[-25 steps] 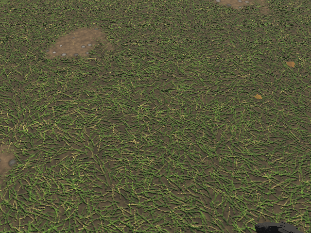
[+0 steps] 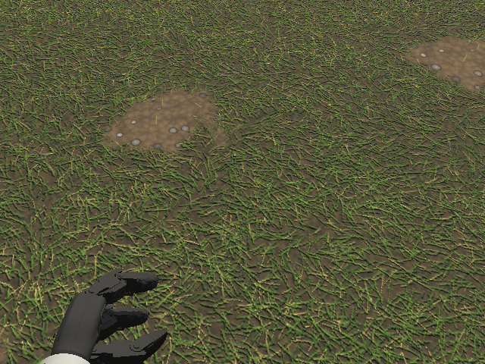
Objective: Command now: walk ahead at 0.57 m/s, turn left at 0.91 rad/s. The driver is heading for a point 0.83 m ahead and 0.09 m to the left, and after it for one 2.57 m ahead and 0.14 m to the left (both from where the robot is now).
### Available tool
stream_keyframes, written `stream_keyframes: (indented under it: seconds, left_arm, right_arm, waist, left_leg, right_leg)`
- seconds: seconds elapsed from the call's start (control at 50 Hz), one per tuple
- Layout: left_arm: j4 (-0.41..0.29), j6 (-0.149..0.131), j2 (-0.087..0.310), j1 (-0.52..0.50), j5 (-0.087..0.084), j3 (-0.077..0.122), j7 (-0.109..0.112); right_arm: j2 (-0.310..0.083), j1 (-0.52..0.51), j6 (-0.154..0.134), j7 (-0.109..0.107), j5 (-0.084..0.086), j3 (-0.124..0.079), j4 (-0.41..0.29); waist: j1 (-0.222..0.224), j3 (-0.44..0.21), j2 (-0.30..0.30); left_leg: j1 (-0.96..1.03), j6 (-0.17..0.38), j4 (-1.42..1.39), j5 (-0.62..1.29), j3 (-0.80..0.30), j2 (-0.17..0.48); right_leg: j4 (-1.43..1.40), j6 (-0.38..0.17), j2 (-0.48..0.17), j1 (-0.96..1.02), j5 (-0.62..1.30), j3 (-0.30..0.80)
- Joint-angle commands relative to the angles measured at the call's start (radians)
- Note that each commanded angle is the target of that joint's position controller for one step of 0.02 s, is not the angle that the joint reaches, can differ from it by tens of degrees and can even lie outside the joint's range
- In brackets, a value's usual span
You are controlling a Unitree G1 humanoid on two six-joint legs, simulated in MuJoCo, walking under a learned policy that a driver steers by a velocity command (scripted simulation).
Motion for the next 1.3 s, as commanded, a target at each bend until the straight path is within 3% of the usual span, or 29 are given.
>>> stream_keyframes:
  seconds: [0.02, 0.04, 0.06, 0.08, 0.12, 0.18, 0.3, 0.4, 0.44, 0.46, 0.48, 0.5, 0.52, 0.54, 0.58, 0.68, 0.8, 0.84, 0.86, 0.88, 0.9, 0.92, 0.94, 0.98, 1.04, 1.2, 1.24, 1.28, 1.3]
  left_arm:
    - [0.013, -0.033, 0.179, 0.274, -0.005, 0.069, 0.035]
    - [0.053, -0.040, 0.243, 0.459, 0.012, 0.089, 0.043]
    - [0.037, -0.028, 0.272, 0.531, 0.033, 0.099, 0.030]
    - [0.037, -0.008, 0.267, 0.490, 0.008, 0.120, 0.023]
    - [0.017, 0.009, 0.079, 0.338, -0.008, 0.078, 0.038]
    - [0.072, 0.020, 0.098, 0.339, -0.023, 0.086, 0.046]
    - [0.080, 0.014, 0.137, 0.193, -0.027, 0.114, 0.030]
    - [0.089, 0.048, 0.202, 0.283, -0.045, 0.153, 0.013]
    - [0.092, 0.078, 0.206, 0.332, -0.055, 0.161, 0.009]
    - [0.069, 0.090, 0.194, 0.400, -0.046, 0.160, 0.001]
    - [0.010, 0.114, 0.130, 0.456, -0.030, 0.139, 0.002]
    - [0.020, 0.130, 0.154, 0.430, 0.004, 0.138, 0.012]
    - [-0.004, 0.124, 0.132, 0.355, -0.007, 0.125, 0.017]
    - [-0.004, 0.117, 0.153, 0.295, -0.004, 0.129, 0.016]
    - [0.048, 0.122, 0.170, 0.362, 0.002, 0.135, 0.002]
    - [0.099, 0.113, 0.101, 0.388, -0.036, 0.117, -0.047]
    - [0.111, 0.112, 0.096, 0.402, -0.039, 0.123, -0.054]
    - [0.167, 0.107, 0.091, 0.519, -0.032, 0.127, -0.051]
    - [0.234, 0.101, 0.114, 0.680, -0.026, 0.139, -0.044]
    - [0.234, 0.089, 0.137, 0.722, -0.024, 0.137, -0.039]
    - [0.177, 0.087, 0.201, 0.610, -0.035, 0.142, -0.030]
    - [0.120, 0.082, 0.234, 0.496, -0.025, 0.160, -0.021]
    - [0.104, 0.073, 0.233, 0.479, -0.023, 0.169, -0.017]
    - [0.130, 0.054, 0.220, 0.551, -0.036, 0.171, -0.007]
    - [0.178, 0.036, 0.167, 0.619, -0.049, 0.163, 0.001]
    - [0.212, 0.029, 0.186, 0.610, -0.047, 0.180, 0.009]
    - [0.198, 0.026, 0.214, 0.533, -0.052, 0.188, 0.011]
    - [0.183, 0.015, 0.270, 0.457, -0.051, 0.200, 0.000]
    - [0.163, 0.002, 0.224, 0.419, -0.044, 0.187, -0.005]
  right_arm:
    - [-0.204, -0.071, -0.007, -0.018, 0.005, -0.053, -0.076]
    - [-0.118, -0.090, -0.012, -0.020, 0.020, -0.034, -0.119]
    - [-0.024, 0.040, -0.004, -0.045, 0.058, -0.012, -0.162]
    - [-0.105, 0.063, 0.014, -0.058, 0.039, -0.012, -0.175]
    - [-0.139, -0.121, 0.042, -0.035, -0.018, -0.025, -0.180]
    - [-0.071, -0.174, 0.100, 0.012, -0.042, -0.016, -0.217]
    - [-0.032, -0.236, 0.127, 0.038, -0.039, 0.005, -0.287]
    - [-0.075, -0.343, 0.126, 0.046, -0.030, -0.008, -0.319]
    - [-0.098, -0.216, 0.100, 0.025, -0.050, -0.026, -0.280]
    - [-0.199, -0.166, 0.086, 0.002, -0.054, -0.051, -0.276]
    - [-0.332, -0.193, 0.092, 0.000, -0.033, -0.076, -0.325]
    - [-0.303, -0.124, 0.092, 0.002, -0.002, -0.080, -0.330]
    - [-0.274, -0.163, 0.101, -0.011, -0.027, -0.067, -0.327]
    - [-0.183, -0.241, 0.108, -0.018, -0.035, -0.040, -0.320]
    - [-0.099, -0.333, 0.091, -0.016, -0.038, -0.003, -0.311]
    - [-0.127, -0.300, 0.027, 0.011, -0.038, -0.010, -0.262]
    - [-0.137, -0.350, 0.009, -0.005, -0.033, -0.011, -0.253]
    - [-0.117, -0.418, 0.015, -0.013, -0.036, -0.004, -0.262]
    - [-0.070, -0.455, 0.021, -0.017, -0.051, 0.009, -0.274]
    - [0.016, -0.514, 0.032, -0.014, -0.069, 0.042, -0.294]
    - [0.080, -0.521, 0.021, 0.003, -0.053, 0.068, -0.391]
    - [0.013, -0.482, -0.001, 0.012, -0.075, 0.060, -0.378]
    - [-0.052, -0.487, -0.018, 0.020, -0.077, 0.042, -0.355]
    - [-0.081, -0.498, -0.020, 0.021, -0.077, 0.032, -0.333]
    - [-0.052, -0.530, 0.010, 0.029, -0.058, 0.043, -0.322]
    - [-0.033, -0.734, 0.002, 0.032, -0.035, 0.067, -0.397]
    - [-0.061, -0.628, -0.005, 0.020, -0.030, 0.056, -0.377]
    - [-0.156, -0.275, -0.011, -0.017, -0.031, 0.012, -0.281]
    - [-0.217, -0.038, -0.015, -0.043, -0.049, -0.015, -0.243]
  waist:
    - [0.215, -0.170, 0.105]
    - [0.271, -0.313, 0.031]
    - [0.206, -0.534, -0.214]
    - [0.213, -0.679, -0.214]
    - [0.213, -0.401, -0.093]
    - [0.159, -0.148, -0.140]
    - [0.057, -0.105, -0.146]
    - [0.114, -0.064, -0.122]
    - [0.069, -0.126, -0.034]
    - [0.069, -0.134, 0.195]
    - [0.138, -0.215, 0.298]
    - [0.066, -0.339, 0.149]
    - [0.065, -0.312, 0.190]
    - [0.098, -0.185, 0.166]
    - [0.163, -0.123, 0.222]
    - [0.174, -0.079, 0.127]
    - [0.196, -0.029, 0.095]
    - [0.255, 0.010, -0.025]
    - [0.307, 0.005, -0.171]
    - [0.329, 0.079, -0.302]
    - [0.247, 0.117, -0.449]
    - [0.194, 0.112, -0.274]
    - [0.196, 0.054, -0.119]
    - [0.216, -0.016, 0.017]
    - [0.237, 0.006, -0.016]
    - [0.281, 0.040, -0.120]
    - [0.213, 0.005, -0.128]
    - [0.035, -0.191, -0.065]
    - [-0.075, -0.328, -0.007]
  left_leg:
    - [-0.239, -0.058, 0.423, 0.883, -0.108, 0.060]
    - [-0.384, -0.078, 0.698, 0.442, -0.040, 0.029]
    - [-0.599, -0.101, 1.054, -0.328, 0.091, -0.046]
    - [-0.700, -0.109, 1.227, -0.239, 0.121, 0.039]
    - [-0.779, -0.126, 1.069, -0.049, 0.167, 0.124]
    - [-0.731, -0.155, 0.936, -0.032, 0.181, 0.172]
    - [-0.495, -0.108, 0.544, 0.326, 0.254, 0.205]
    - [-0.393, -0.064, 0.325, 0.235, 0.355, 0.151]
    - [-0.237, -0.020, 0.202, 0.227, 0.346, 0.093]
    - [-0.103, 0.036, 0.091, 0.611, 0.060, 0.255]
    - [0.017, 0.218, 0.095, 0.992, -0.367, 0.509]
    - [0.059, 0.280, 0.045, 0.789, -0.366, 0.525]
    - [-0.043, 0.266, -0.068, 0.138, -0.365, 0.503]
    - [-0.173, 0.183, -0.146, -0.257, -0.275, 0.426]
    - [-0.352, 0.099, -0.201, -0.251, -0.126, 0.329]
    - [-0.344, 0.049, -0.267, -0.195, 0.043, 0.362]
    - [-0.354, -0.008, -0.230, -0.244, 0.202, 0.435]
    - [-0.411, -0.041, -0.047, -0.267, 0.304, 0.386]
    - [-0.488, -0.063, 0.234, -0.247, 0.390, 0.299]
    - [-0.694, -0.081, 0.615, -0.173, 0.403, 0.193]
    - [-0.977, -0.120, 0.764, -0.136, 0.275, 0.064]
    - [-1.057, -0.125, 0.831, -0.018, 0.199, 0.151]
    - [-1.011, -0.130, 0.801, 0.088, 0.178, 0.179]
    - [-0.916, -0.144, 0.704, 0.153, 0.185, 0.197]
    - [-0.888, -0.165, 0.592, 0.246, 0.201, 0.188]
    - [-0.700, -0.176, 0.236, 0.340, 0.252, 0.135]
    - [-0.472, -0.151, 0.160, 0.334, 0.250, 0.114]
    - [-0.018, -0.112, 0.180, 0.230, 0.259, 0.099]
    - [0.265, -0.089, 0.210, 0.011, 0.127, 0.244]
  right_leg:
    - [-0.130, -0.031, 0.063, 0.605, 0.153, -0.032]
    - [-0.021, -0.065, -0.145, 0.872, 0.418, 0.079]
    - [0.158, -0.168, -0.564, 1.160, 1.045, 0.378]
    - [0.130, -0.279, -0.578, 1.188, 0.936, 0.478]
    - [-0.002, -0.212, -0.369, 0.893, 0.461, 0.233]
    - [-0.122, -0.168, -0.297, 0.575, 0.369, 0.048]
    - [-0.180, -0.112, -0.254, 0.331, 0.192, -0.238]
    - [-0.022, -0.053, -0.292, 0.415, 0.127, -0.317]
    - [0.276, -0.018, -0.261, 0.421, 0.125, -0.353]
    - [0.565, 0.039, -0.174, 0.230, -0.320, -0.377]
    - [0.817, 0.090, -0.005, -0.019, -0.867, -0.251]
    - [0.879, 0.088, -0.032, -0.045, -0.807, -0.097]
    - [0.833, 0.062, -0.033, -0.065, -0.701, -0.065]
    - [0.722, 0.040, -0.069, -0.054, -0.598, -0.067]
    - [0.598, 0.021, -0.062, 0.116, -0.487, -0.111]
    - [0.358, -0.046, -0.033, 0.184, -0.357, -0.102]
    - [0.188, -0.104, -0.029, 0.296, -0.391, -0.189]
    - [0.071, -0.136, 0.001, 0.393, -0.393, -0.222]
    - [-0.007, -0.168, -0.004, 0.494, -0.518, -0.127]
    - [-0.103, -0.209, -0.113, 0.487, -0.763, 0.167]
    - [-0.425, -0.306, -0.198, 0.526, -0.993, 0.735]
    - [-0.462, -0.336, -0.277, 0.583, -1.015, 0.785]
    - [-0.407, -0.324, -0.251, 0.597, -0.890, 0.698]
    - [-0.352, -0.283, -0.181, 0.625, -0.682, 0.518]
    - [-0.377, -0.270, -0.110, 0.662, -0.478, 0.396]
    - [-0.322, -0.258, -0.058, 0.601, -0.069, 0.337]
    - [-0.266, -0.217, -0.061, 0.540, 0.130, 0.328]
    - [0.098, -0.160, 0.008, 0.435, 0.406, 0.256]
    - [0.411, -0.146, 0.077, 0.256, 0.211, 0.219]
Velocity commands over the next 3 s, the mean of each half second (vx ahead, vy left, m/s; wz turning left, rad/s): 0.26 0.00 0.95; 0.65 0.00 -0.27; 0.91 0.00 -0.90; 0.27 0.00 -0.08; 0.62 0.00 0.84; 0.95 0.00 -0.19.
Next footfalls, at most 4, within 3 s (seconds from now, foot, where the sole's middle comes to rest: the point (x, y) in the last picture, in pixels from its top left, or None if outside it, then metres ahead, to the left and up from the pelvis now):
0.04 right None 0.26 -0.15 -0.76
0.46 left None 0.31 0.13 -0.76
0.86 right None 0.44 -0.04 -0.76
1.30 left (130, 257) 0.79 0.24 -0.76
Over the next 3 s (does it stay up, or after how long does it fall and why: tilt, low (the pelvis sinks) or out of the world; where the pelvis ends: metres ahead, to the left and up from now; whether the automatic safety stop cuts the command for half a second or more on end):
stays up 1.63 0.29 -0.01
